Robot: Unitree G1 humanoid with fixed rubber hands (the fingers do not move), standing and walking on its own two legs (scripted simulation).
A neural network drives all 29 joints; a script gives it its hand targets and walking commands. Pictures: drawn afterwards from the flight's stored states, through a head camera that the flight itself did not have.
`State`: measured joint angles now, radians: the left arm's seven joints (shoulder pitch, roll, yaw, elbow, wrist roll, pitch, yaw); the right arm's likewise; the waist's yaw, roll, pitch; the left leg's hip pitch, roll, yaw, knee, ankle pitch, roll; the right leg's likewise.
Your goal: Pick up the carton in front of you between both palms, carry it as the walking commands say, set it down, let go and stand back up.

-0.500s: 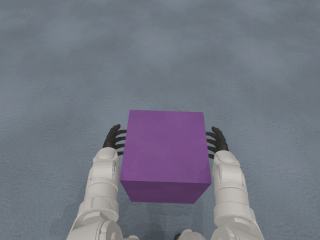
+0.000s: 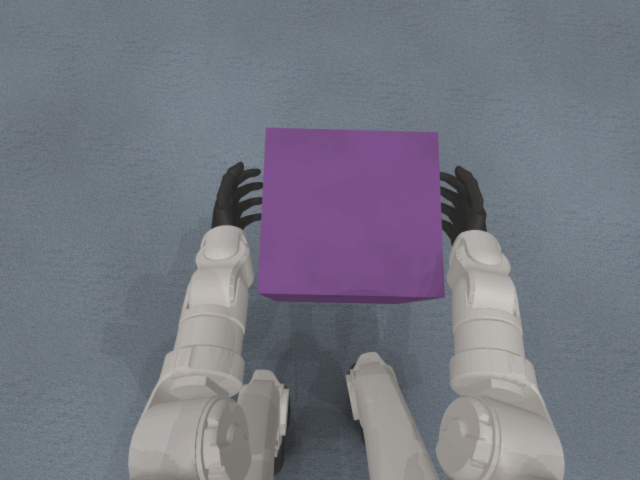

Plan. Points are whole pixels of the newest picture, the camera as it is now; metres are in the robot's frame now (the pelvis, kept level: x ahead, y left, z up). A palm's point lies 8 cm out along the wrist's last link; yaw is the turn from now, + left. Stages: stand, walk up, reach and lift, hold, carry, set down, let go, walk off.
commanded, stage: set down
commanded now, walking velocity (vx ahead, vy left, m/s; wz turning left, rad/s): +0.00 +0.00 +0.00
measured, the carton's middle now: (343, 232) +0.43 -0.07 -0.16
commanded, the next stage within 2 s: none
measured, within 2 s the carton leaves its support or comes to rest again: rests again in 1.48 s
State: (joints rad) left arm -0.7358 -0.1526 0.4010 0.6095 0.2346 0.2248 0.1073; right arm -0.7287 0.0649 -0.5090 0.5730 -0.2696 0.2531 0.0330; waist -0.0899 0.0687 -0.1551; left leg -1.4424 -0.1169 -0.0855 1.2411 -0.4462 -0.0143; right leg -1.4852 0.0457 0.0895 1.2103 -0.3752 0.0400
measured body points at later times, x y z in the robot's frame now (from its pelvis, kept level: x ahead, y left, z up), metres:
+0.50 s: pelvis -0.03 -0.01 -0.13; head +0.26 -0.05 +0.21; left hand +0.49 +0.05 -0.24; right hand +0.43 -0.25 -0.24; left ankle +0.05 +0.11 -0.60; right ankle +0.08 -0.13 -0.60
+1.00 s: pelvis -0.05 -0.01 -0.22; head +0.32 -0.04 +0.03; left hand +0.53 +0.02 -0.39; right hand +0.45 -0.27 -0.39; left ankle +0.05 +0.11 -0.60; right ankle +0.08 -0.13 -0.60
